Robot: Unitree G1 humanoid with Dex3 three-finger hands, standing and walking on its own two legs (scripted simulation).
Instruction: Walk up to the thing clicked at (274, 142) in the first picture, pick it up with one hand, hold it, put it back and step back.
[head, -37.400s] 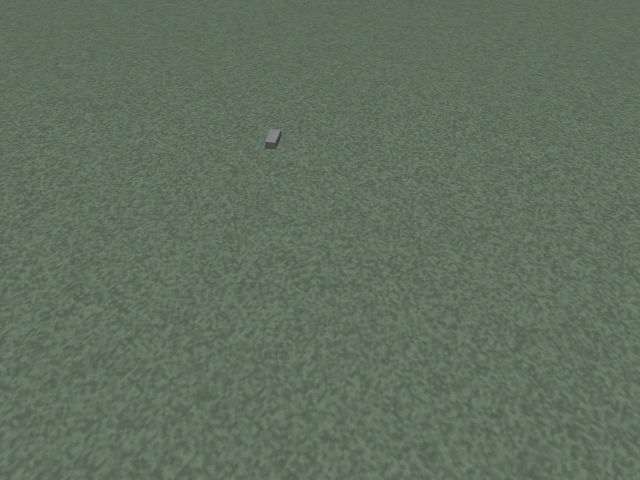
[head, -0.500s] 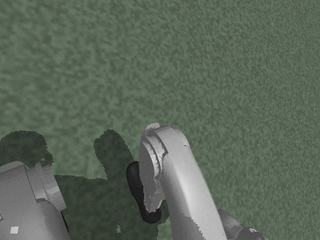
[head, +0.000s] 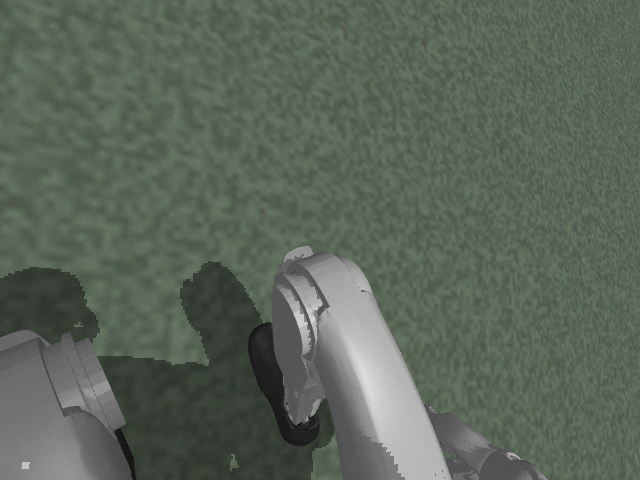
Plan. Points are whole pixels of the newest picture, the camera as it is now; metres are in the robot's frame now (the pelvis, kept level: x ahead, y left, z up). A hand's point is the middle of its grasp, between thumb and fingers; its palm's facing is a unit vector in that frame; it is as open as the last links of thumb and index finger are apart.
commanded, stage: close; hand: left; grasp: from above
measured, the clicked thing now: out of the picture +0.43 +0.33 -0.28
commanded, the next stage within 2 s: settle in 0.42 s
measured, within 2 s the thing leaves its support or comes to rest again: leaves its support in 0.88 s
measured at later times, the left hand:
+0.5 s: hand out of the picture +0.42 +0.32 -0.25, palm faces -0.42 -0.18 -0.89, open 8.6 cm
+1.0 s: hand out of the picture +0.42 +0.34 -0.22, palm faces -0.39 -0.16 -0.91, open 8.5 cm
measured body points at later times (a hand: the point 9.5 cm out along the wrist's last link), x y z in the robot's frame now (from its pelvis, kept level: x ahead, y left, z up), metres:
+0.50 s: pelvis +0.00 +0.00 +0.00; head +0.26 +0.13 +0.34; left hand +0.44 +0.32 -0.20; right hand +0.07 -0.26 -0.06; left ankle +0.06 +0.13 -0.26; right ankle +0.12 -0.13 -0.26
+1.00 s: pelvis +0.01 +0.00 +0.00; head +0.25 +0.13 +0.36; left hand +0.44 +0.35 -0.17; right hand +0.09 -0.26 -0.07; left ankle +0.06 +0.13 -0.26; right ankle +0.12 -0.13 -0.26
